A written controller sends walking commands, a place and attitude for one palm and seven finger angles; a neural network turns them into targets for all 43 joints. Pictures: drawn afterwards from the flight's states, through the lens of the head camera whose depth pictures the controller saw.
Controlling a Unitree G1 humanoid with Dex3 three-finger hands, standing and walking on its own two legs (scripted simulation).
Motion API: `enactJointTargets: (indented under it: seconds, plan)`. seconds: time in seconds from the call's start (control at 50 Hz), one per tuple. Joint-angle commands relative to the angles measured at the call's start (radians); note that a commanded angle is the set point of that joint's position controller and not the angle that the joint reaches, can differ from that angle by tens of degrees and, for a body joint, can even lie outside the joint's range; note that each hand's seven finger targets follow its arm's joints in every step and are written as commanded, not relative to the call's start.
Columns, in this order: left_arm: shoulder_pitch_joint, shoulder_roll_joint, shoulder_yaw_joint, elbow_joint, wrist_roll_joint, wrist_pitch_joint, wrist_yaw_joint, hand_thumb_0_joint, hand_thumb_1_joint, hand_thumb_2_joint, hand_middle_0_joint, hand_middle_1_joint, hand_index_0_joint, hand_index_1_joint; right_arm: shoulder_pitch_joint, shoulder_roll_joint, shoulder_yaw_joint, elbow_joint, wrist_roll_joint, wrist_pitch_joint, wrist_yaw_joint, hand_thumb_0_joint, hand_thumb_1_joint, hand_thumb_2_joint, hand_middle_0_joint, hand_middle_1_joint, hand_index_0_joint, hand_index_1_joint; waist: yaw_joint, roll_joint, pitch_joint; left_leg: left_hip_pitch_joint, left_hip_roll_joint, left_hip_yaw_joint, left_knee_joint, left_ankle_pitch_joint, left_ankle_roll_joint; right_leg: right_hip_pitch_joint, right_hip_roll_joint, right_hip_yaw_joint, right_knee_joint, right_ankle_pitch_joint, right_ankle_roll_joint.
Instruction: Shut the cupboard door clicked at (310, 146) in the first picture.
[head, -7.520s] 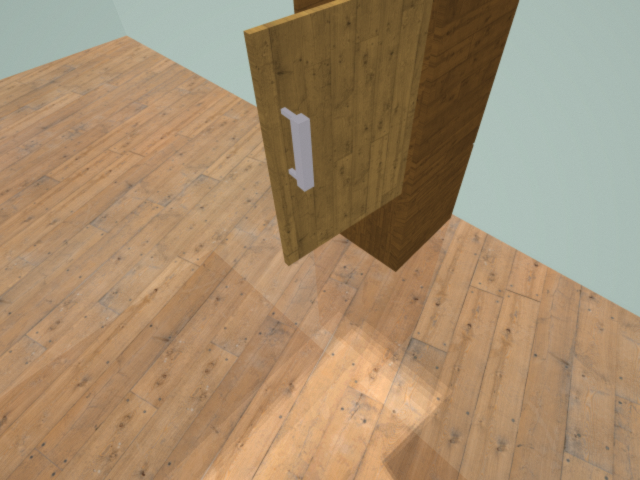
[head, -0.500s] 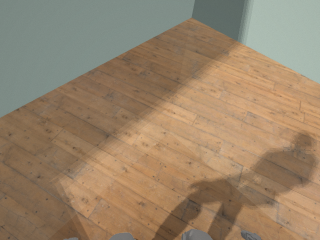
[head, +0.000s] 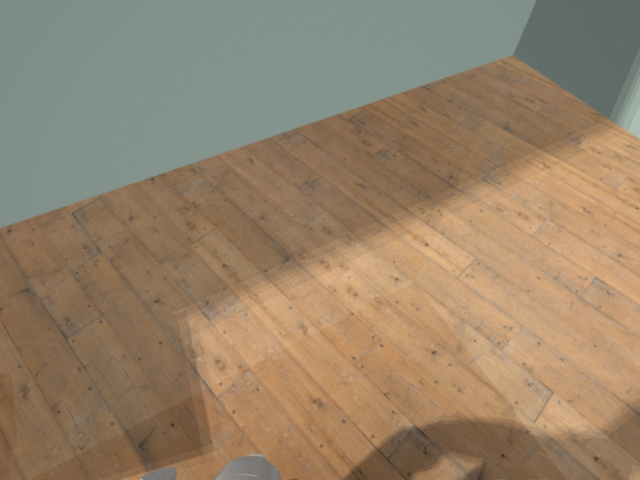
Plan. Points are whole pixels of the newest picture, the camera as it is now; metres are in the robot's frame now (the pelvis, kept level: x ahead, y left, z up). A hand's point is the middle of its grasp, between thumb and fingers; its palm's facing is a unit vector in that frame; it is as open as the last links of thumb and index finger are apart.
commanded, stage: walk to a spot facing it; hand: left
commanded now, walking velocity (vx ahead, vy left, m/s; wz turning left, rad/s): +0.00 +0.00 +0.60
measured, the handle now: out of the picture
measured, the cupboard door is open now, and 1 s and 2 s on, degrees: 83 83 83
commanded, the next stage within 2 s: none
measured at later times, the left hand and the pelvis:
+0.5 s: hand out of the picture +0.04 +0.19 -0.15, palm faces +0.29 -0.90 -0.32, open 7.4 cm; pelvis +0.00 -0.04 -0.01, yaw +18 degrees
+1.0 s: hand out of the picture -0.01 +0.19 -0.15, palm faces +0.56 -0.78 -0.27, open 7.4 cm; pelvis +0.03 -0.04 +0.00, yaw +35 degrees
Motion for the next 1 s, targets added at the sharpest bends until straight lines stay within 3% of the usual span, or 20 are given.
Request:
enactJointTargets:
  seconds: [0.0, 0.02, 0.04, 0.06, 0.08, 0.14, 0.28, 0.32, 0.34, 0.38, 0.42, 0.48, 0.58, 0.66, 0.68, 0.72, 0.76, 0.82, 0.92, 0.98]
  plan:
    - [0.030, 0.236, 0.078, -0.040, -0.008, -0.014, 0.004, 0.000, 0.900, 0.900, -0.200, -0.300, -0.200, -0.300, 0.029, -0.080, -0.016, -0.084, 0.002, -0.048, -0.001, 0.000, -0.900, -0.900, 0.200, 0.300, 0.200, 0.300, -0.008, -0.105, -0.201, 0.182, -0.020, 0.016, -0.325, 0.219, 0.024, 0.079, -0.191, 0.066, 0.070, 0.567, -0.041]
    - [0.019, 0.199, 0.074, -0.061, -0.015, -0.009, 0.000, 0.000, 0.900, 0.900, -0.200, -0.300, -0.200, -0.300, 0.104, -0.161, -0.037, -0.070, -0.005, -0.057, -0.008, 0.000, -0.900, -0.900, 0.200, 0.300, 0.200, 0.300, -0.050, 0.086, -0.257, 0.362, 0.125, -0.167, -0.382, 0.428, 0.086, -0.099, -0.125, 0.014, 0.253, 0.331, 0.021]
    - [-0.027, 0.124, 0.049, -0.102, -0.020, -0.003, -0.005, 0.000, 0.900, 0.900, -0.200, -0.300, -0.200, -0.300, 0.174, -0.267, -0.064, -0.062, -0.010, -0.057, -0.019, 0.000, -0.900, -0.900, 0.200, 0.300, 0.200, 0.300, -0.093, 0.371, -0.251, 0.454, 0.386, -0.517, -0.417, 0.820, 0.244, -0.371, 0.017, 0.022, 0.483, -0.318, 0.091]
    - [-0.097, 0.148, 0.043, -0.118, -0.010, 0.011, 0.002, 0.000, 0.900, 0.900, -0.200, -0.300, -0.200, -0.300, 0.212, -0.267, -0.063, -0.039, -0.006, -0.048, -0.027, 0.000, -0.900, -0.900, 0.200, 0.300, 0.200, 0.300, -0.101, 0.253, -0.239, 0.414, 0.412, -0.478, -0.391, 0.848, 0.298, -0.386, 0.007, 0.146, 0.580, -0.325, 0.069]
    - [-0.101, 0.150, 0.049, -0.120, -0.007, 0.012, 0.002, 0.000, 0.900, 0.900, -0.200, -0.300, -0.200, -0.300, 0.179, -0.253, -0.054, -0.052, -0.012, -0.052, -0.033, 0.000, -0.900, -0.900, 0.200, 0.300, 0.200, 0.300, -0.084, 0.180, -0.224, 0.355, 0.388, -0.466, -0.418, 0.675, 0.302, -0.388, 0.003, 0.167, 0.622, -0.271, 0.065]
    - [-0.075, 0.146, 0.058, -0.068, -0.004, 0.025, -0.006, 0.000, 0.900, 0.900, -0.200, -0.300, -0.200, -0.300, 0.036, -0.196, -0.039, -0.085, -0.011, -0.056, -0.047, 0.000, -0.900, -0.900, 0.200, 0.300, 0.200, 0.300, -0.022, 0.253, -0.146, 0.190, 0.232, -0.349, -0.448, 0.456, 0.213, -0.334, 0.025, 0.193, 0.603, -0.122, 0.066]
    - [-0.049, 0.121, 0.052, -0.066, -0.010, 0.019, -0.010, 0.000, 0.900, 0.900, -0.200, -0.300, -0.200, -0.300, 0.010, -0.205, -0.050, -0.091, -0.017, -0.047, -0.039, 0.000, -0.900, -0.900, 0.200, 0.300, 0.200, 0.300, -0.011, 0.197, -0.160, 0.118, 0.187, -0.391, -0.435, 0.317, 0.205, -0.141, 0.106, 0.146, 0.237, -0.124, 0.051]
    - [0.023, 0.130, 0.056, -0.048, -0.012, 0.012, -0.008, 0.000, 0.900, 0.900, -0.200, -0.300, -0.200, -0.300, -0.030, -0.199, -0.053, -0.102, -0.012, -0.040, -0.036, 0.000, -0.900, -0.900, 0.200, 0.300, 0.200, 0.300, 0.027, 0.183, -0.166, 0.038, 0.156, -0.390, -0.387, 0.291, 0.181, -0.001, 0.128, 0.135, 0.068, -0.030, 0.046]
    - [0.076, 0.155, 0.065, -0.039, -0.011, 0.004, -0.003, 0.000, 0.900, 0.900, -0.200, -0.300, -0.200, -0.300, -0.051, -0.179, -0.051, -0.115, -0.004, -0.038, -0.034, 0.000, -0.900, -0.900, 0.200, 0.300, 0.200, 0.300, 0.057, 0.117, -0.174, -0.049, 0.109, -0.367, -0.324, 0.224, 0.144, 0.125, 0.105, 0.152, -0.092, 0.039, 0.039]
    - [0.099, 0.306, 0.089, -0.050, 0.010, -0.010, 0.011, 0.000, 0.900, 0.900, -0.200, -0.300, -0.200, -0.300, -0.081, -0.086, -0.039, -0.155, 0.005, -0.040, -0.023, 0.000, -0.900, -0.900, 0.200, 0.300, 0.200, 0.300, 0.092, -0.320, -0.134, -0.266, -0.094, -0.113, 0.162, -0.161, 0.014, 0.141, -0.340, 0.613, -0.362, -0.002, -0.139]
    - [-0.025, 0.218, 0.064, -0.083, 0.003, -0.015, 0.017, 0.000, 0.900, 0.900, -0.200, -0.300, -0.200, -0.300, -0.035, -0.120, -0.047, -0.124, -0.005, -0.030, -0.010, 0.000, -0.900, -0.900, 0.200, 0.300, 0.200, 0.300, 0.012, -0.184, -0.093, -0.207, -0.011, -0.169, 0.397, -0.067, 0.027, -0.018, -0.264, 0.427, -0.313, 0.057, -0.160]
    - [-0.056, 0.171, 0.049, -0.092, -0.002, -0.017, 0.017, 0.000, 0.900, 0.900, -0.200, -0.300, -0.200, -0.300, -0.024, -0.082, -0.033, -0.090, -0.004, -0.018, -0.001, 0.000, -0.900, -0.900, 0.200, 0.300, 0.200, 0.300, -0.005, -0.206, -0.103, -0.187, 0.013, -0.091, 0.363, -0.006, -0.007, 0.049, -0.175, 0.216, -0.225, 0.388, -0.127]
    - [0.072, 0.223, 0.069, -0.047, 0.005, -0.021, 0.015, 0.000, 0.900, 0.900, -0.200, -0.300, -0.200, -0.300, -0.100, -0.034, -0.009, -0.108, 0.004, -0.030, 0.006, 0.000, -0.900, -0.900, 0.200, 0.300, 0.200, 0.300, 0.063, -0.135, -0.150, -0.096, -0.010, 0.006, 0.020, -0.017, -0.010, 0.196, -0.204, 0.150, -0.127, 0.621, -0.128]
    - [0.057, 0.237, 0.078, -0.031, -0.001, -0.018, 0.005, 0.000, 0.900, 0.900, -0.200, -0.300, -0.200, -0.300, -0.022, -0.056, -0.011, -0.093, 0.004, -0.047, 0.001, 0.000, -0.900, -0.900, 0.200, 0.300, 0.200, 0.300, 0.026, -0.150, -0.187, 0.093, -0.029, 0.031, -0.254, 0.131, 0.015, 0.148, -0.198, 0.083, 0.008, 0.619, -0.068]
    - [0.036, 0.230, 0.079, -0.038, -0.011, -0.015, 0.002, 0.000, 0.900, 0.900, -0.200, -0.300, -0.200, -0.300, 0.042, -0.090, -0.020, -0.078, 0.001, -0.052, -0.002, 0.000, -0.900, -0.900, 0.200, 0.300, 0.200, 0.300, -0.018, -0.087, -0.217, 0.231, -0.010, -0.002, -0.353, 0.277, 0.035, 0.054, -0.187, 0.047, 0.119, 0.554, -0.027]
    - [-0.041, 0.119, 0.046, -0.107, -0.019, -0.003, -0.004, 0.000, 0.900, 0.900, -0.200, -0.300, -0.200, -0.300, 0.182, -0.270, -0.066, -0.054, -0.008, -0.055, -0.024, 0.000, -0.900, -0.900, 0.200, 0.300, 0.200, 0.300, -0.097, 0.352, -0.255, 0.450, 0.398, -0.528, -0.414, 0.891, 0.280, -0.378, 0.020, 0.046, 0.521, -0.343, 0.085]
    - [-0.109, 0.141, 0.050, -0.126, -0.007, 0.008, -0.004, 0.000, 0.900, 0.900, -0.200, -0.300, -0.200, -0.300, 0.173, -0.243, -0.054, -0.054, -0.015, -0.056, -0.038, 0.000, -0.900, -0.900, 0.200, 0.300, 0.200, 0.300, -0.082, 0.156, -0.208, 0.350, 0.374, -0.484, -0.440, 0.495, 0.307, -0.412, 0.002, 0.159, 0.616, -0.261, 0.061]
    - [-0.082, 0.140, 0.059, -0.074, 0.000, 0.009, -0.025, 0.000, 0.900, 0.900, -0.200, -0.300, -0.200, -0.300, 0.049, -0.189, -0.036, -0.075, -0.017, -0.068, -0.043, 0.000, -0.900, -0.900, 0.200, 0.300, 0.200, 0.300, -0.024, 0.262, -0.124, 0.192, 0.227, -0.391, -0.502, 0.120, 0.215, -0.364, 0.018, 0.180, 0.559, -0.119, 0.054]
    - [-0.091, 0.126, 0.059, -0.071, -0.002, -0.006, -0.046, 0.000, 0.900, 0.900, -0.200, -0.300, -0.200, -0.300, 0.049, -0.208, -0.045, -0.068, -0.021, -0.077, -0.035, 0.000, -0.900, -0.900, 0.200, 0.300, 0.200, 0.300, -0.019, 0.193, -0.107, 0.121, 0.184, -0.394, -0.533, -0.090, 0.204, -0.234, 0.070, 0.128, 0.283, -0.116, 0.048]
    - [0.016, 0.136, 0.064, -0.039, -0.002, -0.017, -0.049, 0.000, 0.900, 0.900, -0.200, -0.300, -0.200, -0.300, -0.005, -0.206, -0.051, -0.077, -0.018, -0.069, -0.031, 0.000, -0.900, -0.900, 0.200, 0.300, 0.200, 0.300, 0.032, 0.176, -0.119, -0.007, 0.145, -0.394, -0.467, -0.172, 0.182, 0.005, 0.124, 0.083, 0.068, -0.059, 0.051]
